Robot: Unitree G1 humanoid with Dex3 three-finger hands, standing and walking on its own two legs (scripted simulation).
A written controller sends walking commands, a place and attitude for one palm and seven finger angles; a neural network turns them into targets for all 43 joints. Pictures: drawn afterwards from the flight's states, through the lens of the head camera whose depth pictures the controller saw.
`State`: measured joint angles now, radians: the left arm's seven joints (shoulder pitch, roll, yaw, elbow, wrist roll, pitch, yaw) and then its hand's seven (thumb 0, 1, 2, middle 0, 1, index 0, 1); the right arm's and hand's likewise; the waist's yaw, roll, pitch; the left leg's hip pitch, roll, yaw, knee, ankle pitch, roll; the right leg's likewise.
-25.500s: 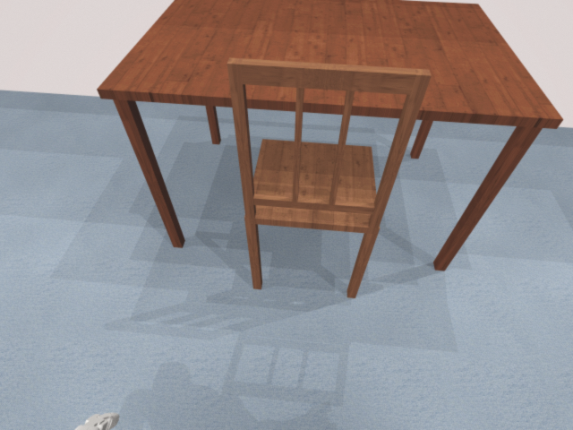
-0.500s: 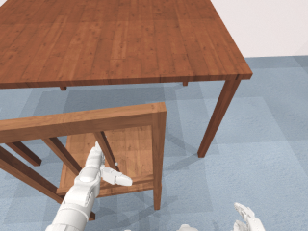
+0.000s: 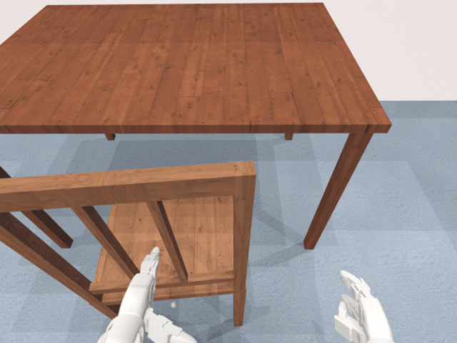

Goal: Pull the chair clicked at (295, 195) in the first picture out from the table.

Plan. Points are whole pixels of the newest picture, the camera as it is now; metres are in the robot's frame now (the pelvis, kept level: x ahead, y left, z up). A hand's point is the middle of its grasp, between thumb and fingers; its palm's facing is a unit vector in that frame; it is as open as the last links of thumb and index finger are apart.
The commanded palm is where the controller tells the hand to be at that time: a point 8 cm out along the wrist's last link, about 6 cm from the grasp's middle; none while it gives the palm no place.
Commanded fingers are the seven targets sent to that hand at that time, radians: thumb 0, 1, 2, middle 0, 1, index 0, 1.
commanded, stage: draw the fingers out of the gap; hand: left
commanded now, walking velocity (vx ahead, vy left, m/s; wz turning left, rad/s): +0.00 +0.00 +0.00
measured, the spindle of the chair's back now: (116, 251) +0.29 +0.22 -0.02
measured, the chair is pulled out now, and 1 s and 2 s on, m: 0.17 0.17 0.17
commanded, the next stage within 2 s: draw the hand back to the body in 0.16 s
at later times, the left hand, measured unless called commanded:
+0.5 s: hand (139, 314) +0.17 +0.14 +0.05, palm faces +0.05 -1.00 -0.04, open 17.5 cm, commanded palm +0.13 +0.19 +0.04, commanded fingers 0.00 -0.55 0.20 0.00 0.00 0.00 0.00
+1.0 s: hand (73, 305) +0.17 +0.20 +0.10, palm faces +0.23 -0.92 -0.33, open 15.9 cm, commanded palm +0.13 +0.26 +0.14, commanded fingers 0.00 0.07 0.50 -0.09 -0.13 -0.09 -0.13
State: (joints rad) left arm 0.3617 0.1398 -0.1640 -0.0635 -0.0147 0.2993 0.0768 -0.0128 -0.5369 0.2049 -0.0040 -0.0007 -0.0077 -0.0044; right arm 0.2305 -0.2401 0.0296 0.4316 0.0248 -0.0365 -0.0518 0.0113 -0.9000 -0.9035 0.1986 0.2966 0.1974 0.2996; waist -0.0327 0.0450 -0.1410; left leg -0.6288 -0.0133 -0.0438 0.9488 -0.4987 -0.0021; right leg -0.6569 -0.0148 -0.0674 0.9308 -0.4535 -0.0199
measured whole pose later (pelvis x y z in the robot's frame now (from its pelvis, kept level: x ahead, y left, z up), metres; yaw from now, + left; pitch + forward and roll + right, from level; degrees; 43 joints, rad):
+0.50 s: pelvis -0.02 +0.00 -0.03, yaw +0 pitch +12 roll -2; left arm 0.61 0.18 -0.05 -0.36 -0.14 -0.18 0.01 -0.02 -0.54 0.20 -0.01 0.00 -0.01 0.00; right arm 0.27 -0.22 0.00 0.48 0.02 -0.19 -0.04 0.01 -0.90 -0.90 0.20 0.30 0.20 0.30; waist -0.01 0.03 -0.15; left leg -0.79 -0.01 -0.07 1.13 -0.55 -0.01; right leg -0.80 -0.01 -0.09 1.09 -0.49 -0.03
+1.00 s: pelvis -0.01 +0.01 +0.01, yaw +0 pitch +4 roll -1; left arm 0.66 0.29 0.09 -0.48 -0.06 0.01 0.13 -0.01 -0.26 0.34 -0.04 -0.06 -0.05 -0.06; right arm 0.25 -0.22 0.01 0.49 0.04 -0.12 -0.11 0.01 -0.90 -0.90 0.20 0.30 0.20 0.30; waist 0.03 0.06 -0.09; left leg -0.50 -0.01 -0.04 0.89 -0.47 0.01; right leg -0.52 -0.01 -0.06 0.85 -0.41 -0.01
